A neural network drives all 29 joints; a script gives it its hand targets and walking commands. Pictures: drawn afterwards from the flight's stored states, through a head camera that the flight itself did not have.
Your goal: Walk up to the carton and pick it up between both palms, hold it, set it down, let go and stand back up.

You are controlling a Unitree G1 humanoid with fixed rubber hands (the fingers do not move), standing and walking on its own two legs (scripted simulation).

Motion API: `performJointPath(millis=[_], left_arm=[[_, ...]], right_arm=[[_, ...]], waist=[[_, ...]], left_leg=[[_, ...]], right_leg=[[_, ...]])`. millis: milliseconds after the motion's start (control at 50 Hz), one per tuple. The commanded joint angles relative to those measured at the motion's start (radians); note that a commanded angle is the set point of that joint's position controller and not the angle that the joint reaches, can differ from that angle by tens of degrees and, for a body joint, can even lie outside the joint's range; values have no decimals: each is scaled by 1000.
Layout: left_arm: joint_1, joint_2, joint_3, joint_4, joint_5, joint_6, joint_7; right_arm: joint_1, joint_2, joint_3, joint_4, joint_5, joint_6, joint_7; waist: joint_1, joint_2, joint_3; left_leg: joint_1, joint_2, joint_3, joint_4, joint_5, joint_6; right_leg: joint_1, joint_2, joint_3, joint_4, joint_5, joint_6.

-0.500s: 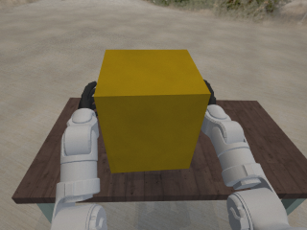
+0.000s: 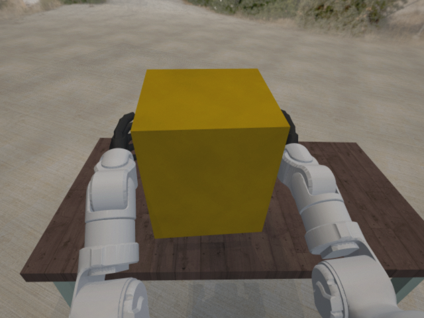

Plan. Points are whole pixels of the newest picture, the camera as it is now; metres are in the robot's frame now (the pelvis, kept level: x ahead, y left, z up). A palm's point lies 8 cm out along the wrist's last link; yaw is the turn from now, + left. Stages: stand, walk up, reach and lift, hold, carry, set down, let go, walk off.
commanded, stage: hold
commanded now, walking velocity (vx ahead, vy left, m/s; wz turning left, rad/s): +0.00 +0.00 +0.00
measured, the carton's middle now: (206, 153) +0.38 +0.00 +0.19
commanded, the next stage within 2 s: none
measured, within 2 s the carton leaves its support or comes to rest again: neither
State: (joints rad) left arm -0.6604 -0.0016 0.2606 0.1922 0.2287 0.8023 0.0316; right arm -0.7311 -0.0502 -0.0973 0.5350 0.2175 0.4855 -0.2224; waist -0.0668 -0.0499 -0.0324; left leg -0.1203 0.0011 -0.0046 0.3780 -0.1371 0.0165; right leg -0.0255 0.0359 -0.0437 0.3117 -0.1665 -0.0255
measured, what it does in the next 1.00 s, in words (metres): stands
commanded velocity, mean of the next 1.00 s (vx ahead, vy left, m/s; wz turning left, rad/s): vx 0.00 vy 0.00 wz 0.00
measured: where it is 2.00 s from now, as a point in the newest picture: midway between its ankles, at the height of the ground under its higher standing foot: outside the picture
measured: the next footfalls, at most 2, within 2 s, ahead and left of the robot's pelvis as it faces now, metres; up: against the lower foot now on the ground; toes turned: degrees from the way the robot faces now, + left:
none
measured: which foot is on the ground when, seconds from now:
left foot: down 0.00-1.00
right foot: down 0.00-1.00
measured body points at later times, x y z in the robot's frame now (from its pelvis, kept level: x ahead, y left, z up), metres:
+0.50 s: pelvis +0.00 +0.00 +0.00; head -0.06 +0.03 +0.45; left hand +0.38 +0.15 +0.20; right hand +0.38 -0.15 +0.20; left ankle +0.05 +0.11 -0.75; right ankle +0.01 -0.10 -0.75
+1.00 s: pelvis +0.00 +0.00 +0.00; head -0.05 +0.03 +0.45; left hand +0.38 +0.16 +0.20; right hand +0.38 -0.15 +0.20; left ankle +0.05 +0.11 -0.75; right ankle +0.01 -0.10 -0.75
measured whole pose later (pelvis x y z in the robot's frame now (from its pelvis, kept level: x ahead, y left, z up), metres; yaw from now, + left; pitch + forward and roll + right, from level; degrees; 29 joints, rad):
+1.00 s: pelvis +0.00 +0.00 +0.00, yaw +0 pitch -6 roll -1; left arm -0.64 0.00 0.25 0.16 0.22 0.81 0.03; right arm -0.71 -0.06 -0.07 0.49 0.23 0.50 -0.23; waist -0.07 -0.05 -0.03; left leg -0.12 0.00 -0.01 0.38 -0.14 0.02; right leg -0.03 0.04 -0.04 0.31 -0.17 -0.02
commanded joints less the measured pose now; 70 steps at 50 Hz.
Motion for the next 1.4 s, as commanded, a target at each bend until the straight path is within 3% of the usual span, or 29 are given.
performJointPath(millis=[0,40,80,100,180,200,240,320,440,500,560,660,740,800,860,880,920,940,1000,1040,1080,1120,1140,1180,1200,1240,1300,1340,1380], left_arm=[[-849,-570,-518,-238,-183,-94,-141],[-848,-556,-473,-148,-157,-88,-149],[-901,-564,-488,-153,-171,-98,-151],[-873,-582,-506,-225,-182,-102,-148],[-880,-587,-546,-243,-209,-108,-130],[-854,-571,-489,-163,-185,-97,-133],[-870,-563,-489,-186,-185,-100,-135],[-863,-553,-496,-226,-190,-101,-144],[-858,-575,-508,-218,-179,-93,-141],[-870,-581,-515,-253,-190,-101,-139],[-871,-560,-495,-224,-176,-91,-149],[-867,-559,-513,-224,-191,-98,-144],[-828,-547,-482,-203,-175,-85,-150],[-849,-575,-545,-277,-209,-96,-142],[-828,-550,-490,-218,-157,-80,-155],[-829,-548,-484,-198,-169,-77,-158],[-834,-583,-529,-245,-200,-82,-153],[-856,-584,-527,-267,-194,-90,-148],[-845,-562,-513,-279,-194,-86,-145],[-846,-556,-495,-213,-178,-78,-147],[-807,-561,-499,-255,-181,-85,-148],[-863,-574,-513,-220,-194,-88,-147],[-840,-587,-515,-249,-199,-88,-148],[-839,-598,-539,-270,-201,-82,-138],[-825,-565,-506,-247,-177,-78,-140],[-843,-565,-492,-204,-171,-77,-152],[-863,-597,-548,-270,-209,-89,-143],[-818,-571,-508,-189,-179,-78,-148],[-858,-576,-515,-202,-178,-89,-154]], right_arm=[[-989,600,427,-423,135,-86,125],[-1010,556,387,-365,125,-84,126],[-1006,592,362,-324,101,-91,133],[-1000,618,403,-382,123,-97,132],[-1033,600,432,-450,136,-98,127],[-1002,588,412,-389,126,-80,126],[-1024,605,419,-383,129,-85,131],[-969,617,415,-407,135,-80,117],[-994,592,399,-407,127,-83,126],[-1009,607,428,-443,141,-90,128],[-971,585,394,-370,130,-75,127],[-1017,613,435,-438,138,-85,122],[-1003,580,429,-440,138,-74,111],[-981,600,456,-482,151,-77,110],[-935,592,438,-378,155,-60,111],[-953,582,420,-397,138,-61,112],[-1004,584,430,-480,154,-79,112],[-979,589,432,-444,160,-69,111],[-959,595,453,-452,165,-62,111],[-983,576,429,-415,148,-63,115],[-968,594,457,-457,164,-64,114],[-989,583,423,-419,151,-63,117],[-1010,598,436,-490,162,-77,117],[-987,583,438,-475,158,-69,118],[-964,568,427,-413,153,-59,125],[-950,571,402,-363,136,-58,122],[-988,607,425,-450,152,-79,124],[-979,581,414,-411,138,-65,121],[-974,589,407,-379,138,-64,127]], waist=[[-8,91,-519],[-10,100,-435],[-14,100,-456],[-5,74,-504],[-10,113,-553],[-2,79,-496],[9,58,-499],[-14,81,-515],[-17,114,-503],[-3,82,-543],[-25,96,-491],[0,81,-540],[-8,68,-505],[-17,93,-544],[-10,101,-456],[-23,71,-463],[-15,100,-545],[-27,110,-552],[-14,78,-533],[-4,97,-473],[1,76,-531],[-21,79,-489],[-4,78,-547],[-23,106,-559],[-4,107,-497],[-16,97,-423],[-11,106,-534],[-22,98,-468],[-18,111,-469]], left_leg=[[257,-19,-15,-16,224,-31],[233,-14,-15,-36,134,-30],[199,-10,-15,-57,53,-19],[237,-7,-14,-37,164,-18],[258,-14,-22,-3,240,-40],[240,-20,-13,-20,177,-22],[215,-15,-23,-35,138,-14],[226,-29,-7,-19,191,-16],[240,-18,-13,-26,168,-31],[238,-15,-13,-19,196,-20],[239,-14,-20,-29,179,-31],[233,-24,-9,-18,184,-15],[240,-27,-18,-18,208,-14],[257,-24,-17,-2,258,-31],[240,-23,-8,-23,209,-20],[225,-25,-11,-29,175,-19],[259,-16,-20,-10,214,-29],[268,-22,-13,-6,243,-31],[260,-27,-15,-5,269,-29],[229,-25,-17,-24,162,-29],[261,-22,-8,-9,263,-25],[235,-17,-21,-22,188,-27],[249,-12,-19,-19,231,-33],[286,-10,-21,0,267,-44],[271,-3,-22,-18,235,-44],[215,-15,-14,-40,140,-29],[248,-13,-19,-9,244,-38],[228,-19,-16,-25,197,-31],[223,-15,-15,-33,163,-33]], right_leg=[[-7,22,7,-47,202,74],[-49,17,10,-65,100,63],[-37,8,14,-57,47,63],[-3,19,11,-45,148,66],[-13,27,12,-39,198,65],[-23,21,15,-59,135,67],[-21,18,16,-51,125,71],[24,11,20,-39,212,77],[-19,19,13,-51,146,60],[0,23,13,-42,177,69],[-3,21,15,-46,159,65],[-1,22,15,-42,157,73],[9,15,20,-50,191,77],[5,24,13,-37,226,70],[2,14,22,-51,183,68],[-2,13,15,-55,159,71],[2,20,19,-43,197,70],[2,25,16,-48,210,68],[28,23,19,-41,246,72],[-28,17,16,-58,130,70],[21,25,18,-43,237,69],[-7,27,16,-52,149,63],[1,31,8,-44,188,65],[-10,37,11,-45,204,61],[-31,33,9,-50,166,60],[-34,20,12,-62,109,62],[13,25,16,-36,212,61],[-14,21,18,-59,168,63],[-19,19,16,-52,142,59]])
